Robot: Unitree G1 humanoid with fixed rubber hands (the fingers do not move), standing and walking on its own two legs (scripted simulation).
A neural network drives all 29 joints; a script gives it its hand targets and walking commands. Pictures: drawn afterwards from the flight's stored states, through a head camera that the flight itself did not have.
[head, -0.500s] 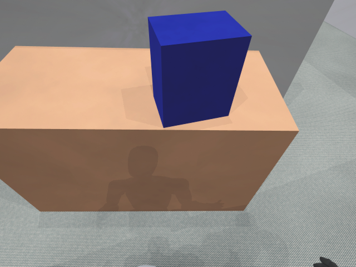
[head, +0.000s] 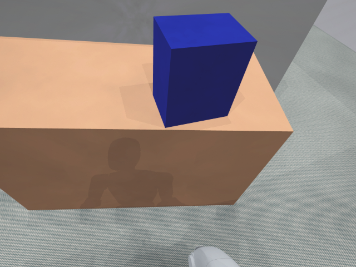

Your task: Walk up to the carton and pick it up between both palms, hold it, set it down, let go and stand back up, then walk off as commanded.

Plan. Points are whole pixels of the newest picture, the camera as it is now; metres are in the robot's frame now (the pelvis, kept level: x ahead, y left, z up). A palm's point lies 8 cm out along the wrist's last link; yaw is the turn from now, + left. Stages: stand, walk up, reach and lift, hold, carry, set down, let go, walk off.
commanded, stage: walk off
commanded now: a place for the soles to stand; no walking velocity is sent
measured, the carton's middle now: (195, 73) +0.63 -0.07 +0.06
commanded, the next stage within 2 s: stand in 1.56 s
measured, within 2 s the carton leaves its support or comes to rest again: neither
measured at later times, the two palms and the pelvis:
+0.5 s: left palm out of the picture +0.07 +0.25 -0.15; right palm (317, 264) +0.12 -0.33 -0.10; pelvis +0.02 -0.03 -0.02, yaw +2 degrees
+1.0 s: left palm out of the picture +0.08 +0.30 -0.13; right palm out of the picture +0.03 -0.33 -0.09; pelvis +0.00 -0.01 -0.02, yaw +0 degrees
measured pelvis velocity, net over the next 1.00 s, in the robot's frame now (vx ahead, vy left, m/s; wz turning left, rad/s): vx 0.00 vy -0.01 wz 0.01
